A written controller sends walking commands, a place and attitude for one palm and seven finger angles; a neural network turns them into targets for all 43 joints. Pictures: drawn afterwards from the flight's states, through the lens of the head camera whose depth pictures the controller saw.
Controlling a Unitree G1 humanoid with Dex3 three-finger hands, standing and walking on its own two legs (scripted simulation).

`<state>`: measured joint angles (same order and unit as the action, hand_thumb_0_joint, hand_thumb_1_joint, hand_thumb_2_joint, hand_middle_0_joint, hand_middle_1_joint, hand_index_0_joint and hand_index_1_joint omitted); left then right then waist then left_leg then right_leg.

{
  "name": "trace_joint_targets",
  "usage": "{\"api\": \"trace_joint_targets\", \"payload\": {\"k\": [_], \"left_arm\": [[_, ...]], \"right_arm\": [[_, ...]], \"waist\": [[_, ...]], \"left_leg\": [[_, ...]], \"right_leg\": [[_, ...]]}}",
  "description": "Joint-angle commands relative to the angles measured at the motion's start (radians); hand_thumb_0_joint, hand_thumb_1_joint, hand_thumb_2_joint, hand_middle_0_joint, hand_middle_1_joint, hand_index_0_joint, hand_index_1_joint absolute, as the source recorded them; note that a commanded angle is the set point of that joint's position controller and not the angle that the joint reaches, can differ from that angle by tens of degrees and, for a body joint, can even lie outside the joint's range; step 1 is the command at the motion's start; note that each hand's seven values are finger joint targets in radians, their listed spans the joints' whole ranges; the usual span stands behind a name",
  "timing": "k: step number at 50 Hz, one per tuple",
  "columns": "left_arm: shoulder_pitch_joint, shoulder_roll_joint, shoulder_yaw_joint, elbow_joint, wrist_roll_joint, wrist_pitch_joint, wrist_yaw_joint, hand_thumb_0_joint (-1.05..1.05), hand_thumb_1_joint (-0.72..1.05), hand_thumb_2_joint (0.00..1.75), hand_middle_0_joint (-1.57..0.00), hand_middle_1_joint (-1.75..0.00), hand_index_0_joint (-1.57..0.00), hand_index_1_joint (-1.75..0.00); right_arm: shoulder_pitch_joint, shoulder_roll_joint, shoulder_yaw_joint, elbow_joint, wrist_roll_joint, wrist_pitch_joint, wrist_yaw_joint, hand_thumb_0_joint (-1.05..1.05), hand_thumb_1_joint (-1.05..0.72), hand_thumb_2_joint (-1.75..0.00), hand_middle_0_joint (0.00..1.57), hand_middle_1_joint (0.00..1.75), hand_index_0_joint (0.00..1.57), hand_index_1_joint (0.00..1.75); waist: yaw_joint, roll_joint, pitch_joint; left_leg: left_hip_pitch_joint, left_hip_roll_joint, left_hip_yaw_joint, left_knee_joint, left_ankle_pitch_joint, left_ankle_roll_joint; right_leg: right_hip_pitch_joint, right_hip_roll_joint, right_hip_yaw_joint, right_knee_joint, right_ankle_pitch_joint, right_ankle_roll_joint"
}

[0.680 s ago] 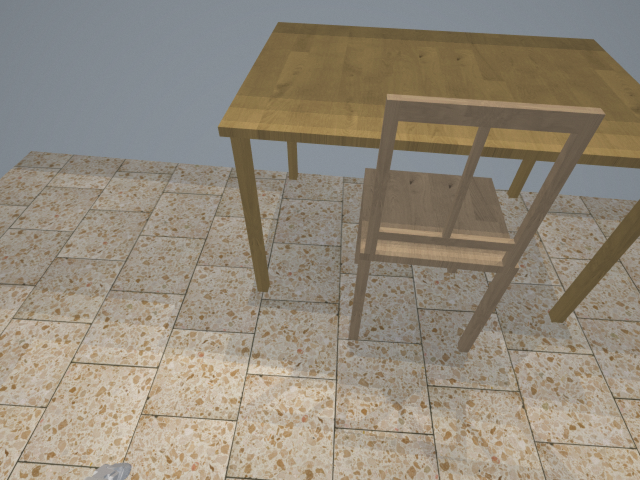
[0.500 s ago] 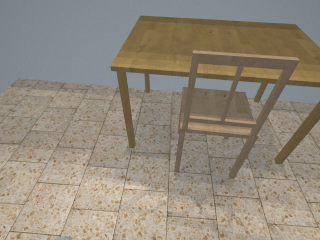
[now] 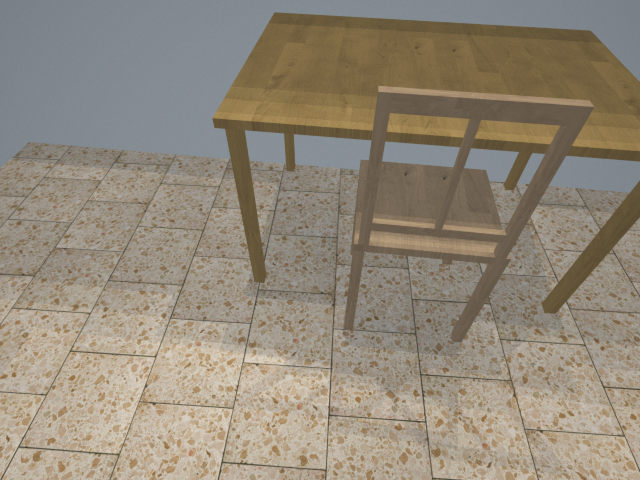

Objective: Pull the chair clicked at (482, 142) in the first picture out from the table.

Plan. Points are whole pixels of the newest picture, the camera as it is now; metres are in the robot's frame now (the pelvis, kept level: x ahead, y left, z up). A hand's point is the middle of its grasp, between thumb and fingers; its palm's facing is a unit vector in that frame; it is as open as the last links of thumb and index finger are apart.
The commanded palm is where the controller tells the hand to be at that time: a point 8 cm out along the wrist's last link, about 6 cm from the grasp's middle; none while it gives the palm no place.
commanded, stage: stand and wait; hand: left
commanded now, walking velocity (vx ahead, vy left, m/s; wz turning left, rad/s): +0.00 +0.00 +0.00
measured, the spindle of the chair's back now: (454, 178) +0.75 -0.26 -0.07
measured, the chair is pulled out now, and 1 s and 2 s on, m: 0.00 0.00 0.00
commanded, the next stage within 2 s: look at it before walking up in 0.14 s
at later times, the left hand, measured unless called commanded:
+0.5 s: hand out of the picture +0.08 +0.23 -0.16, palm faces -0.02 -0.95 -0.31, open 7.4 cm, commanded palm none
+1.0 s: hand out of the picture +0.07 +0.23 -0.16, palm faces -0.02 -0.95 -0.31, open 7.4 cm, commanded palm none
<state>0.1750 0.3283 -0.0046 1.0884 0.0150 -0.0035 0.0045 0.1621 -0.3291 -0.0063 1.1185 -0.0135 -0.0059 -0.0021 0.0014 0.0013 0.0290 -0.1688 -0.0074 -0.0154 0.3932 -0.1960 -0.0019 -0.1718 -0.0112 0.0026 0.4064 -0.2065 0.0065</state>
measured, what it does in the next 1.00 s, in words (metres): stands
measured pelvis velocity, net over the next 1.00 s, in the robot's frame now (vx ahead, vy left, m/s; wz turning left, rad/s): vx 0.02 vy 0.00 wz -0.04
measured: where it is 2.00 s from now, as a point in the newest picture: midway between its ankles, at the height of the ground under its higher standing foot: outside the picture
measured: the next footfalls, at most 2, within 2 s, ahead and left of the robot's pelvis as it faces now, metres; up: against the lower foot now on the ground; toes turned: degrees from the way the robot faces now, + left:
left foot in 1.84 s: +0.08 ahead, +0.10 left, +0.00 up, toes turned -33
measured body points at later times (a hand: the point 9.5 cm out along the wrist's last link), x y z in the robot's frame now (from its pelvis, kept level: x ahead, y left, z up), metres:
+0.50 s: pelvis +0.01 +0.00 +0.00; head +0.02 +0.00 +0.45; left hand +0.08 +0.28 -0.14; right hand +0.08 -0.28 -0.14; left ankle +0.01 +0.12 -0.74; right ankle +0.01 -0.12 -0.74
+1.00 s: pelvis +0.02 +0.00 +0.00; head +0.02 +0.00 +0.45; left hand +0.07 +0.28 -0.14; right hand +0.08 -0.28 -0.14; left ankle +0.01 +0.12 -0.74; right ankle +0.01 -0.12 -0.74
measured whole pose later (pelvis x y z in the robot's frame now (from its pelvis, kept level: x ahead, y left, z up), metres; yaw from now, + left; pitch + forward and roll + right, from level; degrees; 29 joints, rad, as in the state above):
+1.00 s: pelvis +0.02 +0.00 +0.00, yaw -2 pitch -1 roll +0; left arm 0.19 0.29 0.01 1.08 0.02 0.01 0.02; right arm 0.14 -0.28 -0.01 1.10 -0.01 0.00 -0.02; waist 0.02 0.00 0.02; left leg -0.14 0.01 0.02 0.39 -0.22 -0.01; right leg -0.16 0.00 0.03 0.40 -0.22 0.01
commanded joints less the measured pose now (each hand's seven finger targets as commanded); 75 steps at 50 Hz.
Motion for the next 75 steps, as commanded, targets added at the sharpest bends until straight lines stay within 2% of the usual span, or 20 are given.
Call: {"api": "trace_joint_targets", "payload": {"k": [1, 12, 26, 44, 47, 53, 55, 56, 58, 59, 60, 61, 62, 63, 64, 65, 66, 68, 71, 75], "left_arm": [[-0.043, 0.192, 0.041, -0.066, -0.005, -0.024, 0.010, 0.00, 0.90, 0.90, -0.20, -0.30, -0.20, -0.30], [-0.045, 0.179, 0.040, -0.061, -0.003, -0.021, 0.011, 0.00, 0.90, 0.90, -0.20, -0.30, -0.20, -0.30], [-0.031, 0.166, 0.041, -0.060, -0.003, -0.024, 0.014, 0.00, 0.90, 0.90, -0.20, -0.30, -0.20, -0.30], [-0.021, 0.158, 0.041, -0.049, -0.003, -0.023, 0.013, 0.00, 0.90, 0.90, -0.20, -0.30, -0.20, -0.30], [0.015, 0.084, 0.036, -0.051, -0.005, 0.005, 0.015, 0.00, 0.90, 0.90, -0.20, -0.30, -0.20, -0.30], [0.036, 0.079, 0.064, -0.119, 0.001, 0.035, 0.001, 0.00, 0.90, 0.90, -0.20, -0.30, -0.20, -0.30], [0.048, 0.058, 0.070, -0.138, 0.002, 0.042, -0.006, 0.00, 0.90, 0.90, -0.20, -0.30, -0.20, -0.30], [0.058, 0.047, 0.074, -0.148, 0.004, 0.045, -0.009, 0.00, 0.90, 0.90, -0.20, -0.30, -0.20, -0.30], [0.074, 0.020, 0.082, -0.163, 0.003, 0.051, -0.014, 0.00, 0.90, 0.90, -0.20, -0.30, -0.20, -0.30], [0.090, 0.015, 0.085, -0.169, 0.002, 0.051, -0.017, 0.00, 0.90, 0.90, -0.20, -0.30, -0.20, -0.30], [0.125, 0.009, 0.089, -0.162, 0.003, 0.047, -0.020, 0.00, 0.90, 0.90, -0.20, -0.30, -0.20, -0.30], [0.182, 0.017, 0.093, -0.150, 0.008, 0.041, -0.021, 0.00, 0.90, 0.90, -0.20, -0.30, -0.20, -0.30], [0.222, 0.065, 0.106, -0.144, 0.016, 0.028, -0.015, 0.00, 0.90, 0.90, -0.20, -0.30, -0.20, -0.30], [0.224, 0.171, 0.124, -0.156, 0.021, 0.015, 0.003, 0.00, 0.90, 0.90, -0.20, -0.30, -0.20, -0.30], [0.241, 0.152, 0.121, -0.159, 0.005, 0.021, 0.015, 0.00, 0.90, 0.90, -0.20, -0.30, -0.20, -0.30], [0.192, 0.120, 0.121, -0.168, 0.004, 0.018, 0.019, 0.00, 0.90, 0.90, -0.20, -0.30, -0.20, -0.30], [0.144, 0.091, 0.118, -0.184, 0.001, 0.019, 0.021, 0.00, 0.90, 0.90, -0.20, -0.30, -0.20, -0.30], [0.109, 0.058, 0.108, -0.201, -0.002, 0.010, 0.016, 0.00, 0.90, 0.90, -0.20, -0.30, -0.20, -0.30], [0.152, 0.054, 0.113, -0.195, -0.001, 0.004, 0.016, 0.00, 0.90, 0.90, -0.20, -0.30, -0.20, -0.30], [0.170, 0.052, 0.117, -0.200, 0.000, 0.010, 0.011, 0.00, 0.90, 0.90, -0.20, -0.30, -0.20, -0.30]], "right_arm": [[-0.052, -0.187, -0.029, -0.066, 0.004, -0.029, -0.010, 0.00, -0.90, -0.90, 0.20, 0.30, 0.20, 0.30], [-0.047, -0.173, -0.025, -0.055, 0.002, -0.027, -0.011, 0.00, -0.90, -0.90, 0.20, 0.30, 0.20, 0.30], [-0.052, -0.162, -0.024, -0.058, 0.004, -0.030, -0.015, 0.00, -0.90, -0.90, 0.20, 0.30, 0.20, 0.30], [-0.049, -0.159, -0.025, -0.053, 0.003, -0.030, -0.019, 0.00, -0.90, -0.90, 0.20, 0.30, 0.20, 0.30], [0.008, -0.067, -0.016, -0.051, 0.002, -0.015, -0.025, 0.00, -0.90, -0.90, 0.20, 0.30, 0.20, 0.30], [0.021, -0.105, -0.055, -0.125, -0.001, 0.007, -0.038, 0.00, -0.90, -0.90, 0.20, 0.30, 0.20, 0.30], [0.009, -0.119, -0.069, -0.148, -0.001, 0.007, -0.039, 0.00, -0.90, -0.90, 0.20, 0.30, 0.20, 0.30], [0.009, -0.121, -0.074, -0.157, -0.001, 0.005, -0.037, 0.00, -0.90, -0.90, 0.20, 0.30, 0.20, 0.30], [-0.018, -0.112, -0.080, -0.177, -0.005, 0.002, -0.036, 0.00, -0.90, -0.90, 0.20, 0.30, 0.20, 0.30], [-0.033, -0.106, -0.083, -0.189, -0.006, 0.003, -0.036, 0.00, -0.90, -0.90, 0.20, 0.30, 0.20, 0.30], [-0.056, -0.103, -0.085, -0.198, -0.008, 0.005, -0.035, 0.00, -0.90, -0.90, 0.20, 0.30, 0.20, 0.30], [-0.067, -0.099, -0.087, -0.205, -0.006, 0.009, -0.033, 0.00, -0.90, -0.90, 0.20, 0.30, 0.20, 0.30], [-0.058, -0.058, -0.083, -0.213, 0.000, 0.019, -0.030, 0.00, -0.90, -0.90, 0.20, 0.30, 0.20, 0.30], [-0.037, 0.024, -0.066, -0.252, 0.002, 0.020, -0.024, 0.00, -0.90, -0.90, 0.20, 0.30, 0.20, 0.30], [-0.062, -0.009, -0.071, -0.255, 0.002, 0.026, -0.030, 0.00, -0.90, -0.90, 0.20, 0.30, 0.20, 0.30], [-0.060, -0.011, -0.076, -0.244, 0.003, 0.027, -0.028, 0.00, -0.90, -0.90, 0.20, 0.30, 0.20, 0.30], [-0.062, -0.009, -0.079, -0.234, 0.002, 0.027, -0.027, 0.00, -0.90, -0.90, 0.20, 0.30, 0.20, 0.30], [-0.046, -0.002, -0.076, -0.218, -0.004, 0.024, -0.023, 0.00, -0.90, -0.90, 0.20, 0.30, 0.20, 0.30], [-0.031, 0.019, -0.077, -0.215, -0.006, 0.028, -0.024, 0.00, -0.90, -0.90, 0.20, 0.30, 0.20, 0.30], [-0.059, 0.016, -0.078, -0.236, -0.006, 0.030, -0.030, 0.00, -0.90, -0.90, 0.20, 0.30, 0.20, 0.30]], "waist": [[-0.002, -0.008, -0.050], [-0.003, -0.014, -0.030], [-0.001, 0.007, -0.064], [-0.001, -0.001, -0.038], [-0.005, 0.005, -0.028], [-0.005, 0.055, -0.021], [0.002, 0.118, -0.013], [0.007, 0.144, -0.016], [0.018, 0.190, -0.013], [0.027, 0.186, -0.005], [0.051, 0.176, -0.006], [0.077, 0.104, -0.029], [0.095, -0.102, -0.021], [0.072, -0.393, -0.010], [0.081, -0.255, -0.031], [0.055, -0.246, -0.020], [0.038, -0.174, 0.008], [0.018, -0.080, -0.011], [0.027, -0.076, -0.075], [0.037, -0.101, -0.069]], "left_leg": [[-0.005, 0.111, -0.096, -0.075, 0.063, 0.028], [-0.009, 0.110, -0.091, -0.083, 0.064, 0.024], [0.036, 0.118, -0.081, -0.073, 0.174, 0.021], [0.054, 0.122, -0.073, -0.095, 0.157, 0.018], [0.051, 0.130, -0.030, -0.041, 0.163, 0.004], [0.045, 0.202, -0.032, -0.017, 0.083, 0.037], [0.024, 0.271, -0.067, -0.046, 0.084, 0.080], [0.015, 0.314, -0.080, -0.057, 0.121, 0.113], [-0.007, 0.359, -0.062, -0.059, 0.194, 0.158], [-0.033, 0.364, -0.031, -0.032, 0.207, 0.154], [-0.064, 0.349, 0.011, 0.029, 0.197, 0.128], [-0.097, 0.307, 0.062, 0.138, 0.139, 0.086], [-0.194, 0.193, 0.144, 0.377, -0.051, 0.005], [-0.420, 0.036, 0.151, 0.647, -0.399, -0.056], [-0.394, 0.053, 0.005, 0.727, -0.392, -0.040], [-0.397, 0.076, -0.022, 0.756, -0.322, -0.033], [-0.406, 0.090, -0.020, 0.773, -0.265, -0.038], [-0.392, 0.094, -0.021, 0.768, -0.176, -0.053], [-0.388, 0.080, -0.013, 0.715, -0.146, -0.068], [-0.412, 0.068, -0.025, 0.678, -0.147, -0.075]], "right_leg": [[0.012, -0.107, 0.108, -0.088, 0.033, -0.034], [0.006, -0.106, 0.107, -0.096, 0.037, -0.030], [0.050, -0.108, 0.090, -0.082, 0.178, -0.027], [0.040, -0.106, 0.097, -0.101, 0.170, -0.027], [-0.005, -0.098, 0.114, -0.044, 0.230, -0.022], [-0.140, -0.033, 0.114, 0.116, 0.177, -0.020], [-0.179, 0.002, 0.074, 0.235, 0.053, -0.008], [-0.186, 0.013, 0.043, 0.321, -0.099, -0.001], [-0.193, -0.007, 0.013, 0.421, -0.257, 0.008], [-0.169, -0.026, 0.012, 0.405, -0.261, 0.004], [-0.114, -0.034, 0.006, 0.338, -0.205, 0.001], [-0.042, -0.027, -0.007, 0.224, -0.096, -0.001], [0.015, -0.105, 0.148, 0.009, 0.075, -0.031], [0.043, -0.346, 0.565, -0.136, 0.305, -0.130], [0.025, -0.356, 0.532, -0.138, 0.324, -0.190], [-0.005, -0.299, 0.488, -0.146, 0.228, -0.185], [-0.033, -0.270, 0.467, -0.131, 0.186, -0.176], [-0.020, -0.221, 0.398, -0.107, 0.225, -0.181], [0.054, -0.183, 0.365, -0.083, 0.273, -0.170], [0.074, -0.169, 0.404, -0.095, 0.234, -0.168]]}}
